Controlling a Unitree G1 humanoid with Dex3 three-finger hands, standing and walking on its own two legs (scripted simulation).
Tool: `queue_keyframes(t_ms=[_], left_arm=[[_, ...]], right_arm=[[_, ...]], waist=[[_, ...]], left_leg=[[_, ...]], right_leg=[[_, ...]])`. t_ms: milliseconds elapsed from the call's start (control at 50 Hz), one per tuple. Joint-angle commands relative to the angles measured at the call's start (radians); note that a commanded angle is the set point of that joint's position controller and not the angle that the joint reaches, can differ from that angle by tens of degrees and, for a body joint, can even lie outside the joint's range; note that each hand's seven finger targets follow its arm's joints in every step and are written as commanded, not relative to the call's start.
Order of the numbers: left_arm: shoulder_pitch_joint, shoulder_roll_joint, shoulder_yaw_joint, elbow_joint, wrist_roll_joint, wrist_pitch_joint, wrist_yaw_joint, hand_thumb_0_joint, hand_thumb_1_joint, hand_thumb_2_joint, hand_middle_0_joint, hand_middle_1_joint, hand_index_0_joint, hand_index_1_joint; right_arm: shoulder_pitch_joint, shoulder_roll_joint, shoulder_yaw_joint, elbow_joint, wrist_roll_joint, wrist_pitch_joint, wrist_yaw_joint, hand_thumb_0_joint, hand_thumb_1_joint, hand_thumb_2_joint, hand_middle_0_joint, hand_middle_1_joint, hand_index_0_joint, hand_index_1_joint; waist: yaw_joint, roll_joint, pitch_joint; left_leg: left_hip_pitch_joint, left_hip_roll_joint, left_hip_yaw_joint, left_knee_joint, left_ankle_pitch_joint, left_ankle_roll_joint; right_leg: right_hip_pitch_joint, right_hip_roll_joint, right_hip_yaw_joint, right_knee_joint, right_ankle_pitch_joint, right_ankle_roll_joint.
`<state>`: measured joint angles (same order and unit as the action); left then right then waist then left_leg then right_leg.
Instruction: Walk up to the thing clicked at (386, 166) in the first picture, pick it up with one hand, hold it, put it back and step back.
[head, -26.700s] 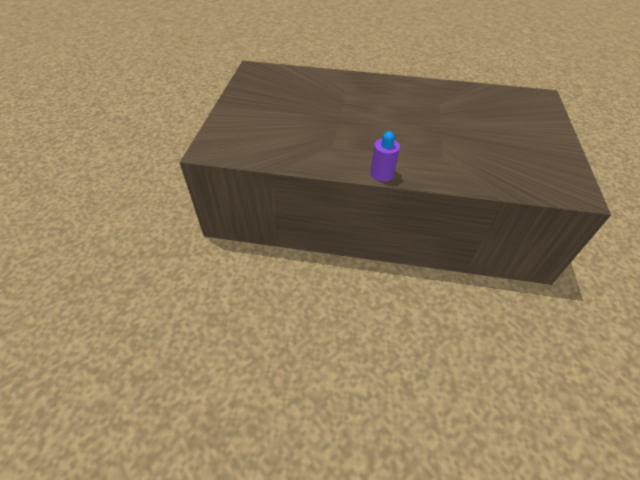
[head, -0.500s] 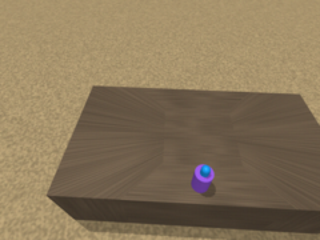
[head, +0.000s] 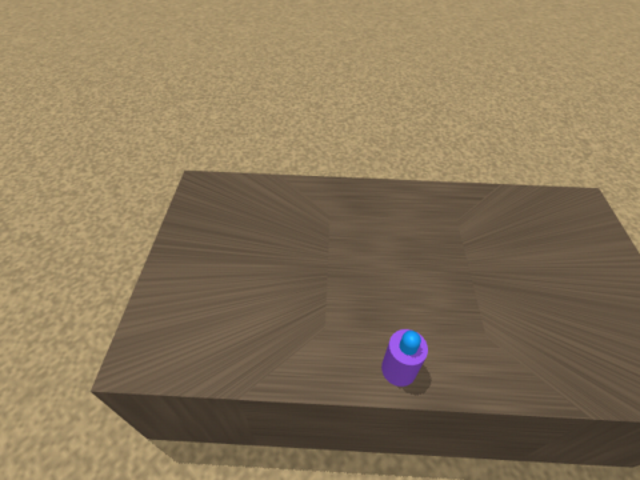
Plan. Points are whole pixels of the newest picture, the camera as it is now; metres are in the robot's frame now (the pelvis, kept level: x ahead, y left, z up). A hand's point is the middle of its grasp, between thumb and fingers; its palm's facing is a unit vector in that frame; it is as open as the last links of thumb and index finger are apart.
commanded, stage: stand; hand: right
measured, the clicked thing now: (405, 353) +0.41 -0.18 -0.31
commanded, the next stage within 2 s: step back in 0.62 s
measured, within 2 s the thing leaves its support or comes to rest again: neither
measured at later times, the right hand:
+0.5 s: hand out of the picture +0.07 -0.25 -0.16, palm faces -0.05 +0.94 -0.34, open 7.4 cm
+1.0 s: hand out of the picture +0.00 -0.23 -0.16, palm faces -0.06 +0.89 -0.45, open 7.4 cm
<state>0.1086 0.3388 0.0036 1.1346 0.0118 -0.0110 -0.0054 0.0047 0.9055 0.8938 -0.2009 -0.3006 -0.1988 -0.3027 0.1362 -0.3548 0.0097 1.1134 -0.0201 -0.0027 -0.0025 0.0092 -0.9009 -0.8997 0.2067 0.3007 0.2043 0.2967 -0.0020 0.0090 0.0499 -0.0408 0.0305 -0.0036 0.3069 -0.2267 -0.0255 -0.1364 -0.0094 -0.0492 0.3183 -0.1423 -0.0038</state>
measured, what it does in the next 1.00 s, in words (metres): lifts its left foot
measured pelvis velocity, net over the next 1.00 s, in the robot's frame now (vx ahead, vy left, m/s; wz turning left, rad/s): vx -0.07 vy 0.05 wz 0.01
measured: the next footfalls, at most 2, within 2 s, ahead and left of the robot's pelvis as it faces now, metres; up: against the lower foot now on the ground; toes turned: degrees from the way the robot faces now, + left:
right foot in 1.44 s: -0.16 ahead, -0.07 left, +0.00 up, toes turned -3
left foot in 1.74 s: -0.21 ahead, +0.17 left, +0.00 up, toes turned -4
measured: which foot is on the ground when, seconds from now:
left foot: down 0.00-1.00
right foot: down 0.00-0.96, up 0.98-1.00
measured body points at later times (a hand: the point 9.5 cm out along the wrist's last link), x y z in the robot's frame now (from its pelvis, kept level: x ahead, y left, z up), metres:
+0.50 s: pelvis +0.00 +0.00 +0.00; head +0.01 +0.00 +0.45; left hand +0.08 +0.30 -0.13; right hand +0.08 -0.30 -0.14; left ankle -0.04 +0.13 -0.75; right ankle +0.02 -0.12 -0.75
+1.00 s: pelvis -0.07 +0.05 -0.03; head +0.00 +0.08 +0.41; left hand +0.08 +0.36 -0.16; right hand +0.00 -0.28 -0.13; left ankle -0.08 +0.15 -0.75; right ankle +0.01 -0.11 -0.73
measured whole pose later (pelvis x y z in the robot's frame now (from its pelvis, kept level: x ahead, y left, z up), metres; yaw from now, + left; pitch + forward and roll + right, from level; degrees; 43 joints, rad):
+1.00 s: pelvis -0.07 +0.05 -0.03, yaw +0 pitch -2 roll +0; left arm 0.00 0.40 0.06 0.90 0.02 0.06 0.02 0.01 0.91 0.89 -0.20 -0.30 -0.20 -0.30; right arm 0.15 -0.39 -0.06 0.95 -0.04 0.04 0.01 0.01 -0.90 -0.90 0.20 0.30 0.20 0.30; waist -0.01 -0.06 0.20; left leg -0.27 -0.03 -0.01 0.69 -0.39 0.03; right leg -0.46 -0.04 0.06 0.76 -0.40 0.01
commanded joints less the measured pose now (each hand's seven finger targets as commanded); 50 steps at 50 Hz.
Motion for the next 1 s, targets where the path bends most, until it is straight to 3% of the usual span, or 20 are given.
queue_keyframes(t_ms=[0, 60, 280, 400, 520, 580, 600, 640, 680, 700, 740, 760, 780, 800, 860, 900, 920, 940, 960, 980], left_arm=[[-0.035, 0.218, 0.04, -0.056, -0.003, -0.02, 0.013, 0.0, 0.9, 0.9, -0.2, -0.3, -0.2, -0.301], [-0.037, 0.216, 0.04, -0.056, -0.003, -0.02, 0.012, 0.0, 0.9, 0.9, -0.2, -0.3, -0.2, -0.301], [-0.033, 0.218, 0.036, -0.06, -0.004, -0.019, 0.015, 0.0, 0.9, 0.9, -0.2, -0.3, -0.2, -0.3], [-0.036, 0.218, 0.036, -0.058, -0.005, -0.018, 0.014, 0.0, 0.9, 0.9, -0.2, -0.3, -0.2, -0.3], [-0.039, 0.218, 0.037, -0.059, -0.004, -0.02, 0.014, 0.0, 0.9, 0.9, -0.2, -0.3, -0.2, -0.3], [-0.039, 0.218, 0.039, -0.059, -0.003, -0.019, 0.014, 0.0, 0.9, 0.9, -0.2, -0.3, -0.2, -0.3], [-0.047, 0.282, 0.089, -0.092, -0.017, -0.01, 0.018, 0.0, 0.9, 0.9, -0.2, -0.3, -0.2, -0.3], [-0.026, 0.277, 0.097, -0.114, -0.022, -0.004, 0.024, 0.0, 0.9, 0.9, -0.2, -0.3, -0.2, -0.3], [-0.03, 0.285, 0.108, -0.151, -0.018, 0.003, 0.026, 0.0, 0.9, 0.9, -0.2, -0.3, -0.2, -0.3], [-0.036, 0.299, 0.113, -0.167, -0.015, 0.008, 0.025, 0.0, 0.9, 0.9, -0.2, -0.3, -0.2, -0.3], [-0.065, 0.311, 0.118, -0.21, 0.005, 0.012, 0.03, 0.0, 0.9, 0.9, -0.2, -0.3, -0.2, -0.3], [-0.089, 0.319, 0.121, -0.235, 0.016, 0.013, 0.033, 0.0, 0.9, 0.9, -0.2, -0.3, -0.2, -0.3], [-0.121, 0.308, 0.118, -0.253, 0.016, 0.016, 0.035, 0.0, 0.9, 0.9, -0.2, -0.3, -0.2, -0.3], [-0.135, 0.288, 0.109, -0.265, 0.02, 0.018, 0.036, 0.0, 0.9, 0.9, -0.2, -0.3, -0.2, -0.3], [-0.135, 0.293, 0.109, -0.298, 0.026, 0.031, 0.037, 0.0, 0.9, 0.9, -0.2, -0.3, -0.2, -0.3], [-0.15, 0.291, 0.102, -0.321, 0.01, 0.05, 0.031, 0.0, 0.9, 0.9, -0.2, -0.3, -0.2, -0.3], [-0.094, 0.235, 0.093, -0.32, -0.001, 0.061, 0.028, 0.0, 0.9, 0.9, -0.2, -0.3, -0.2, -0.3], [-0.057, 0.176, 0.082, -0.332, -0.008, 0.066, 0.031, 0.0, 0.9, 0.9, -0.2, -0.3, -0.2, -0.3], [-0.095, 0.235, 0.105, -0.325, 0.006, 0.069, 0.047, 0.0, 0.9, 0.9, -0.2, -0.3, -0.2, -0.3], [-0.129, 0.255, 0.113, -0.307, 0.008, 0.073, 0.051, 0.0, 0.9, 0.9, -0.2, -0.3, -0.2, -0.3]], right_arm=[[-0.033, -0.203, -0.044, -0.051, 0.006, -0.019, -0.009, 0.0, -0.9, -0.9, 0.2, 0.3, 0.2, 0.3], [-0.027, -0.205, -0.043, -0.05, 0.004, -0.02, -0.009, 0.0, -0.9, -0.9, 0.2, 0.3, 0.2, 0.3], [-0.032, -0.212, -0.046, -0.049, 0.007, -0.024, -0.013, 0.0, -0.9, -0.9, 0.2, 0.3, 0.2, 0.3], [-0.033, -0.204, -0.042, -0.048, 0.006, -0.022, -0.011, 0.0, -0.9, -0.9, 0.2, 0.3, 0.2, 0.3], [-0.035, -0.206, -0.043, -0.054, 0.006, -0.022, -0.009, 0.0, -0.9, -0.9, 0.2, 0.3, 0.2, 0.3], [-0.041, -0.209, -0.044, -0.055, 0.006, -0.024, -0.011, 0.0, -0.9, -0.9, 0.2, 0.3, 0.2, 0.3], [-0.067, -0.257, -0.068, -0.073, 0.018, -0.007, -0.006, 0.0, -0.9, -0.9, 0.2, 0.3, 0.2, 0.3], [-0.037, -0.234, -0.071, -0.094, 0.033, 0.003, -0.005, 0.0, -0.9, -0.9, 0.2, 0.3, 0.2, 0.3], [-0.019, -0.225, -0.078, -0.123, 0.034, 0.014, -0.004, 0.0, -0.9, -0.9, 0.2, 0.3, 0.2, 0.3], [-0.017, -0.217, -0.08, -0.133, 0.035, 0.021, -0.003, 0.0, -0.9, -0.9, 0.2, 0.3, 0.2, 0.3], [-0.008, -0.21, -0.089, -0.16, 0.027, 0.043, 0.001, 0.0, -0.9, -0.9, 0.2, 0.3, 0.2, 0.3], [0.026, -0.208, -0.093, -0.172, 0.023, 0.051, 0.004, 0.0, -0.9, -0.9, 0.2, 0.3, 0.2, 0.3], [0.044, -0.213, -0.098, -0.177, 0.029, 0.053, 0.007, 0.0, -0.9, -0.9, 0.2, 0.3, 0.2, 0.3], [0.058, -0.21, -0.1, -0.181, 0.031, 0.052, 0.008, 0.0, -0.9, -0.9, 0.2, 0.3, 0.2, 0.3], [0.114, -0.217, -0.11, -0.186, 0.017, 0.048, 0.005, 0.0, -0.9, -0.9, 0.2, 0.3, 0.2, 0.3], [0.16, -0.213, -0.122, -0.176, -0.002, 0.035, 0.003, 0.0, -0.9, -0.9, 0.2, 0.3, 0.2, 0.3], [0.117, -0.26, -0.134, -0.191, -0.022, 0.027, 0.0, 0.0, -0.9, -0.9, 0.2, 0.3, 0.2, 0.3], [0.065, -0.367, -0.153, -0.224, -0.04, 0.019, 0.002, 0.0, -0.9, -0.9, 0.2, 0.3, 0.2, 0.3], [0.037, -0.44, -0.165, -0.252, -0.021, 0.016, 0.004, 0.0, -0.9, -0.9, 0.2, 0.3, 0.2, 0.3], [0.012, -0.385, -0.156, -0.255, -0.02, 0.012, -0.001, 0.0, -0.9, -0.9, 0.2, 0.3, 0.2, 0.3]], waist=[[0.005, -0.01, -0.051], [0.005, -0.01, -0.05], [0.006, -0.006, -0.096], [0.008, -0.015, -0.052], [0.007, -0.005, -0.066], [0.006, 0.001, -0.077], [0.017, -0.026, 0.023], [0.007, -0.032, -0.057], [0.003, -0.083, -0.139], [0.008, -0.108, -0.153], [0.015, -0.195, -0.129], [-0.003, -0.184, -0.118], [-0.019, -0.18, -0.11], [-0.022, -0.177, -0.11], [-0.021, -0.197, -0.13], [-0.052, -0.158, -0.113], [-0.02, 0.014, -0.084], [0.007, 0.26, -0.067], [-0.044, 0.248, -0.086], [-0.042, 0.151, -0.06]], left_leg=[[-0.083, 0.104, -0.076, -0.065, 0.112, 0.038], [-0.078, 0.103, -0.075, -0.065, 0.105, 0.037], [-0.039, 0.109, -0.072, -0.049, 0.235, 0.035], [-0.065, 0.106, -0.075, -0.065, 0.159, 0.034], [-0.064, 0.106, -0.074, -0.063, 0.16, 0.037], [-0.052, 0.105, -0.072, -0.056, 0.185, 0.035], [-0.127, 0.09, -0.073, 0.054, 0.33, 0.06], [-0.114, 0.074, -0.052, 0.142, 0.373, 0.064], [-0.116, 0.033, -0.017, 0.269, 0.296, 0.065], [-0.136, -0.009, -0.003, 0.34, 0.206, 0.057], [-0.238, -0.075, -0.03, 0.612, -0.303, 0.063], [-0.235, -0.042, -0.091, 0.665, -0.345, 0.071], [-0.223, -0.033, -0.118, 0.683, -0.34, 0.081], [-0.24, -0.038, -0.096, 0.659, -0.313, 0.075], [-0.259, -0.029, -0.047, 0.448, -0.236, 0.056], [-0.17, -0.036, -0.001, 0.182, -0.02, 0.048], [-0.158, 0.06, -0.158, 0.049, 0.108, 0.065], [-0.108, 0.275, -0.469, -0.016, 0.327, 0.134], [-0.24, 0.358, -0.557, -0.017, 0.383, 0.251], [-0.27, 0.327, -0.493, -0.001, 0.388, 0.245]], right_leg=[[0.067, -0.125, 0.112, -0.037, 0.122, -0.015], [0.06, -0.127, 0.119, -0.038, 0.104, -0.015], [0.096, -0.133, 0.102, -0.008, 0.231, -0.018], [0.07, -0.128, 0.104, -0.024, 0.155, -0.015], [0.078, -0.131, 0.104, -0.024, 0.16, -0.017], [0.08, -0.133, 0.108, -0.022, 0.19, -0.019], [0.015, -0.124, 0.119, 0.059, 0.346, -0.023], [0.044, -0.142, 0.119, 0.09, 0.423, -0.061], [0.047, -0.197, 0.168, 0.083, 0.442, -0.121], [0.033, -0.245, 0.221, 0.07, 0.445, -0.162], [-0.02, -0.364, 0.324, 0.029, 0.414, -0.262], [-0.076, -0.378, 0.311, 0.047, 0.382, -0.275], [-0.123, -0.352, 0.271, 0.079, 0.366, -0.262], [-0.117, -0.315, 0.237, 0.099, 0.35, -0.243], [-0.06, -0.284, 0.227, 0.163, 0.282, -0.198], [-0.133, -0.23, 0.19, 0.266, 0.149, -0.136], [-0.206, -0.117, 0.135, 0.39, -0.023, -0.089], [-0.393, 0.096, 0.085, 0.574, -0.447, -0.026], [-0.32, 0.124, 0.238, 0.738, -0.553, -0.012], [-0.307, 0.128, 0.3, 0.845, -0.514, -0.019]])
